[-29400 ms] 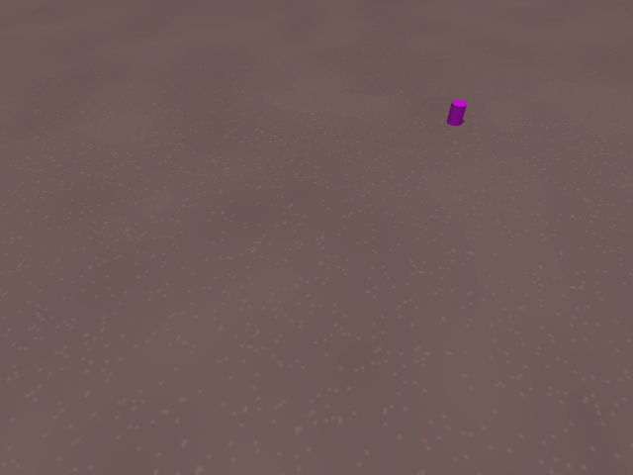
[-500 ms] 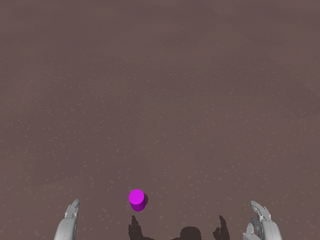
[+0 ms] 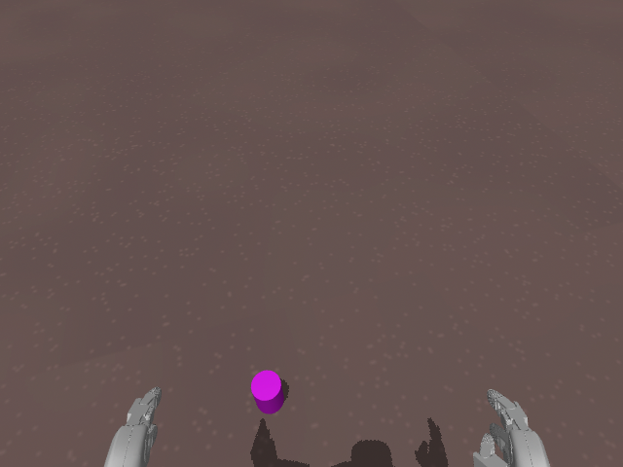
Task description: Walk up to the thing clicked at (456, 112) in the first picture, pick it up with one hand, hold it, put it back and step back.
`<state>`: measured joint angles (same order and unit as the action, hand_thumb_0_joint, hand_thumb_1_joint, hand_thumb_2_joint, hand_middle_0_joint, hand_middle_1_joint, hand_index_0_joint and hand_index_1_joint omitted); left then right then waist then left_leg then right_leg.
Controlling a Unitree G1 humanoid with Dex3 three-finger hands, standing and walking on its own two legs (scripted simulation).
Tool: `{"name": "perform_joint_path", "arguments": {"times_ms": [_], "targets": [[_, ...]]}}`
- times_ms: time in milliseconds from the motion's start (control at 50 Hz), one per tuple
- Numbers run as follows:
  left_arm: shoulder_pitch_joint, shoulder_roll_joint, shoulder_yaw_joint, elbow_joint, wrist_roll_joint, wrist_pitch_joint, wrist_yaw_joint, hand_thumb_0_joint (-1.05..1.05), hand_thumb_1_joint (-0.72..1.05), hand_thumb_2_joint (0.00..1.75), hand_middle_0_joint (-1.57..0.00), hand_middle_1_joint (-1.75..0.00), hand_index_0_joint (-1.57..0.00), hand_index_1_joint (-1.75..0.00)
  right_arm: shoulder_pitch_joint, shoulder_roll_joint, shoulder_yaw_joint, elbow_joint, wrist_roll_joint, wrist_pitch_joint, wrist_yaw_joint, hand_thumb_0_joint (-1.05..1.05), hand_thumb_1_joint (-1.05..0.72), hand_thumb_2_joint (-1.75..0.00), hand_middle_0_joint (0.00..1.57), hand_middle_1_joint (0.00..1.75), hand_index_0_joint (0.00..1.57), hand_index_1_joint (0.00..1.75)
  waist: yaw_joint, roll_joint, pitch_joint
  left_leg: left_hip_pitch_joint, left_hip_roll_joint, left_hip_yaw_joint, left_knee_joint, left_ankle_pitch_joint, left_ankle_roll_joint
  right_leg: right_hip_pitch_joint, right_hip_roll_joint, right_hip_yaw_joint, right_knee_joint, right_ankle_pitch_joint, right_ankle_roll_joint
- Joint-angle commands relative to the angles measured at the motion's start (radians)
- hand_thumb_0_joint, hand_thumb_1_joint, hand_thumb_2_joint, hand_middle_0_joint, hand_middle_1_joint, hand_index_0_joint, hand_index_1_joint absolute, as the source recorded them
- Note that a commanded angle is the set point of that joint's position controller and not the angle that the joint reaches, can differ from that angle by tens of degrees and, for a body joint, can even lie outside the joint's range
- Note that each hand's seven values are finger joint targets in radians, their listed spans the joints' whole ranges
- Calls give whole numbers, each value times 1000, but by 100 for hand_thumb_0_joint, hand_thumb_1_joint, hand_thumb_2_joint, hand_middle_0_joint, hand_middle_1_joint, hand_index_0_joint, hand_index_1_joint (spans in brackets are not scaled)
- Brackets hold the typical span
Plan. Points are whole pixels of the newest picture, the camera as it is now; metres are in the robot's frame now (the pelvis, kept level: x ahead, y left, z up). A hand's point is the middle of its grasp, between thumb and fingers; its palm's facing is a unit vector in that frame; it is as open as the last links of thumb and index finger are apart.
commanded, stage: stand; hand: left
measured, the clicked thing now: (268, 392) +0.45 +0.16 -0.66
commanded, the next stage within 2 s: none
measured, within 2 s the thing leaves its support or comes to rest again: neither
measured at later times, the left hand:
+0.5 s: hand out of the picture +0.13 +0.22 -0.10, palm faces -0.02 -0.94 -0.34, open 7.6 cm
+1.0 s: hand out of the picture +0.03 +0.25 -0.10, palm faces +0.02 -0.94 -0.35, open 7.4 cm
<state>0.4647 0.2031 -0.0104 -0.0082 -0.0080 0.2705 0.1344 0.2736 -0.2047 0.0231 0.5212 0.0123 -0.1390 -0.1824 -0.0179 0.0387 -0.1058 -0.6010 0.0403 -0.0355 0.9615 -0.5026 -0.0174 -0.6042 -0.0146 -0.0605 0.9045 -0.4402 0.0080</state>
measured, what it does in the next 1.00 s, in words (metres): rises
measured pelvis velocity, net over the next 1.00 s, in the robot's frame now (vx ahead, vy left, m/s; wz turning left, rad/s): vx -0.01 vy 0.00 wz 0.02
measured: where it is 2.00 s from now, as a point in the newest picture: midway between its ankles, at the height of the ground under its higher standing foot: outside the picture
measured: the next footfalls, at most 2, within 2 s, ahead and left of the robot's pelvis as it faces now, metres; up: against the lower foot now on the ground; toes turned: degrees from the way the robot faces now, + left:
none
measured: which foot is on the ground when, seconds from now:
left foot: down 0.00-1.00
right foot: down 0.00-1.00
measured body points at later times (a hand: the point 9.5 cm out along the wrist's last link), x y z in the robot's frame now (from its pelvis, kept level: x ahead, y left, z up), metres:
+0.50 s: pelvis -0.01 +0.00 +0.02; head +0.01 +0.00 +0.46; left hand +0.13 +0.27 -0.07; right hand +0.13 -0.26 -0.09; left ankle -0.01 +0.13 -0.69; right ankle +0.01 -0.13 -0.69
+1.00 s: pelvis -0.01 +0.00 +0.05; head -0.01 -0.01 +0.50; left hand +0.03 +0.30 -0.08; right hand +0.06 -0.27 -0.09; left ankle -0.01 +0.13 -0.69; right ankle +0.01 -0.13 -0.69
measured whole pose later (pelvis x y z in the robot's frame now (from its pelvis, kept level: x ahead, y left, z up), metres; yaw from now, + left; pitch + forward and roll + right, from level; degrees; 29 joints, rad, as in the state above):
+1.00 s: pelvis -0.01 +0.00 +0.05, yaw +1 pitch -3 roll +0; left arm 0.19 0.31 0.00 1.07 0.03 0.00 0.02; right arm 0.17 -0.30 -0.01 1.07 -0.03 0.00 -0.01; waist 0.02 0.02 0.05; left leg -0.15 -0.01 -0.02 0.45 -0.24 0.00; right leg -0.17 -0.05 -0.06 0.45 -0.22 0.02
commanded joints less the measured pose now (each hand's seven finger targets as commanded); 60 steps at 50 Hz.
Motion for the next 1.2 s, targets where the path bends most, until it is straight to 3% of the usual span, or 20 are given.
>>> {"name": "perform_joint_path", "arguments": {"times_ms": [0, 40, 180, 280, 300, 320, 340, 360, 440, 520, 560, 680, 780, 880, 920, 1020, 1180], "targets": [[-26, 99, 60, -187, 6, -52, 11, 0, 21, 80, -20, -30, -20, -30, -55, -121, -56, -160, -5, -52, -9, 0, -90, -90, 20, 30, 20, 30, -7, -28, -124, 59, -33, 28, -146, 299, 20, 121, 25, -9, -132, 256, -11], [-21, 107, 68, -187, 6, -51, 12, 0, 37, 90, -20, -30, -20, -30, -54, -120, -55, -159, -4, -51, -9, 0, -90, -90, 20, 30, 20, 30, 0, -4, -113, 54, -33, 28, -152, 286, 18, 111, 25, -8, -133, 237, -14], [-14, 101, 59, -176, 3, -47, 10, 0, 90, 90, -20, -30, -20, -30, -63, -122, -52, -163, -4, -48, -6, 0, -90, -90, 20, 30, 20, 30, -1, -4, -92, 41, -34, 24, -158, 272, 18, 103, 25, -12, -136, 221, -16], [-30, 106, 62, -193, 4, -51, 9, 0, 90, 90, -20, -30, -20, -30, -61, -120, -51, -167, -5, -50, -6, 0, -90, -90, 20, 30, 20, 30, -1, -15, -97, 41, -36, 28, -160, 231, 22, 102, 23, -6, -143, 188, -13], [-227, 219, 104, 158, 101, -168, -37, 0, 90, 90, -20, -30, -20, -30, -125, -258, -90, 49, -123, 23, 54, 0, -90, -90, 20, 30, 20, 30, 30, -77, 50, 53, -8, -26, -205, 340, 48, 221, -61, 84, -180, 209, -70], [-178, 237, 112, 273, 112, -214, -63, 0, 90, 90, -20, -30, -20, -30, -99, -251, -99, 95, -131, 51, 83, 0, -90, -90, 20, 30, 20, 30, 34, -118, -32, 115, 1, -1, -183, 365, 68, 262, -85, 118, -184, 285, -97], [-179, 244, 108, 314, 111, -240, -75, 0, 90, 90, -20, -30, -20, -30, -90, -239, -97, 105, -124, 61, 96, 0, -90, -90, 20, 30, 20, 30, 26, -117, -53, 152, 2, -4, -186, 382, 77, 259, -89, 140, -183, 312, -107], [-185, 250, 99, 338, 101, -258, -88, 0, 90, 90, -20, -30, -20, -30, -111, -239, -98, 107, -113, 71, 110, 0, -90, -90, 20, 30, 20, 30, 25, -93, -13, 158, -4, -18, -219, 363, 80, 224, -82, 135, -208, 299, -102], [-233, 250, 93, 489, 60, -289, -107, 0, 90, 90, -20, -30, -20, -30, -119, -244, -105, 158, -65, 76, 153, 0, -90, -90, 20, 30, 20, 30, 39, -53, -29, 226, -2, -35, -289, 305, 76, 270, -87, 125, -240, 259, -74], [-280, 265, 88, 619, 56, -308, -104, 0, 90, 90, -20, -30, -20, -30, -108, -244, -106, 232, -68, 87, 162, 0, -90, -90, 20, 30, 20, 30, 27, -43, -9, 268, 3, -45, -346, 299, 70, 306, -98, 123, -286, 264, -63], [-282, 260, 84, 671, 54, -310, -103, 0, 90, 90, -20, -30, -20, -30, -132, -253, -108, 256, -68, 91, 163, 0, -90, -90, 20, 30, 20, 30, 38, -1, 36, 272, 19, -73, -399, 269, 76, 295, -83, 100, -313, 220, -56], [-290, 267, 75, 818, 43, -306, -100, 0, 90, 90, -20, -30, -20, -30, -142, -276, -101, 336, -60, 100, 162, 0, -90, -90, 20, 30, 20, 30, 42, 3, 95, 274, 46, -113, -535, 258, 69, 394, -81, 85, -390, 227, -42], [-290, 289, 69, 919, 38, -308, -99, 0, 90, 90, -20, -30, -20, -30, -124, -286, -93, 411, -48, 106, 159, 0, -90, -90, 20, 30, 20, 30, 33, -28, 101, 373, 41, -90, -553, 364, 52, 428, -108, 103, -470, 295, -42], [-319, 305, 61, 988, 36, -303, -102, 0, 90, 90, -20, -30, -20, -30, -128, -300, -88, 467, -42, 117, 160, 0, -90, -90, 20, 30, 20, 30, 28, -31, 128, 373, 46, -96, -629, 271, 45, 457, -105, 103, -533, 211, -30], [-322, 306, 59, 1014, 35, -303, -102, 0, 90, 90, -20, -30, -20, -30, -134, -294, -84, 481, -40, 118, 160, 0, -90, -90, 20, 30, 20, 30, 28, -38, 131, 394, 46, -90, -633, 317, 42, 461, -111, 104, -550, 234, -30], [-328, 315, 58, 1063, 35, -302, -103, 0, 90, 90, -20, -30, -20, -30, -148, -295, -80, 514, -40, 122, 163, 0, -90, -90, 20, 30, 20, 30, 34, -37, 154, 391, 46, -94, -670, 258, 40, 462, -107, 97, -580, 199, -18], [-353, 314, 54, 1101, 33, -301, -106, 0, 90, 90, -20, -30, -20, -30, -158, -301, -75, 546, -36, 122, 163, 0, -90, -90, 20, 30, 20, 30, 32, -34, 150, 415, 49, -82, -681, 301, 33, 471, -110, 101, -610, 216, -17]]}}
